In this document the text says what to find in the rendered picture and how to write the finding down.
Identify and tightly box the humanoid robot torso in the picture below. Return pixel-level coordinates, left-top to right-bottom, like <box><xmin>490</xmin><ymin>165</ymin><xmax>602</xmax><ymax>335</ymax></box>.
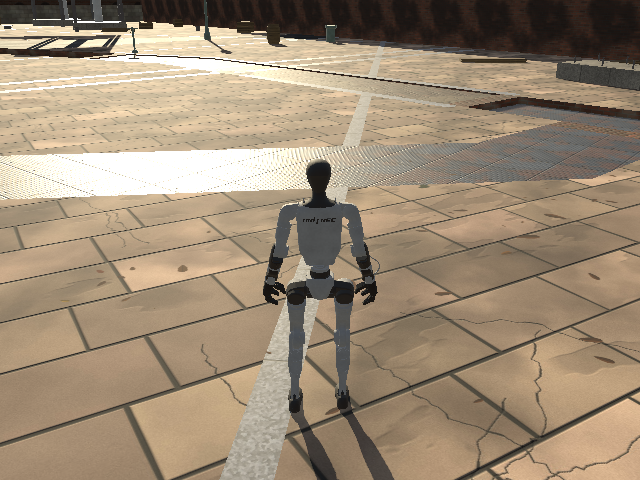
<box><xmin>296</xmin><ymin>197</ymin><xmax>343</xmax><ymax>300</ymax></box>

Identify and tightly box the robot left hand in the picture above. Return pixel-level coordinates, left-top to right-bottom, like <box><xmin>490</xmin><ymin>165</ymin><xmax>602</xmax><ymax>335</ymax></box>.
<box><xmin>263</xmin><ymin>281</ymin><xmax>286</xmax><ymax>305</ymax></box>

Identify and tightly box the left robot upper arm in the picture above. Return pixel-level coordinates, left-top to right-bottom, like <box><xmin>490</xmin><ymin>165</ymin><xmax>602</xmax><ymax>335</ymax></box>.
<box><xmin>273</xmin><ymin>202</ymin><xmax>298</xmax><ymax>258</ymax></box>

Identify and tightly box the robot right hand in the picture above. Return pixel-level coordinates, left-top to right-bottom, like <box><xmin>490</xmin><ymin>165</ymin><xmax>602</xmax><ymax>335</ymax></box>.
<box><xmin>354</xmin><ymin>281</ymin><xmax>378</xmax><ymax>305</ymax></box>

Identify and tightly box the left robot forearm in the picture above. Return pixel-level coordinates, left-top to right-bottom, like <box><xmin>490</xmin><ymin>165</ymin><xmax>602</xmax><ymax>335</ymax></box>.
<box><xmin>265</xmin><ymin>243</ymin><xmax>283</xmax><ymax>285</ymax></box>

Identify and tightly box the right robot upper arm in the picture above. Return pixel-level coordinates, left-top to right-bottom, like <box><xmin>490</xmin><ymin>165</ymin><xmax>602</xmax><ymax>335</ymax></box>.
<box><xmin>340</xmin><ymin>202</ymin><xmax>366</xmax><ymax>257</ymax></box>

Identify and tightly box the right robot forearm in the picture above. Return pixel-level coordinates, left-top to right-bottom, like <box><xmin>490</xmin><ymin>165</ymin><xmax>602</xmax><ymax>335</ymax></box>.
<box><xmin>356</xmin><ymin>242</ymin><xmax>375</xmax><ymax>284</ymax></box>

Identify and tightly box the robot head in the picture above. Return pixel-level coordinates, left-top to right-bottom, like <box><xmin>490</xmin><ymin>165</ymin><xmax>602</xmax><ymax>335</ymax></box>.
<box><xmin>302</xmin><ymin>159</ymin><xmax>336</xmax><ymax>208</ymax></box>

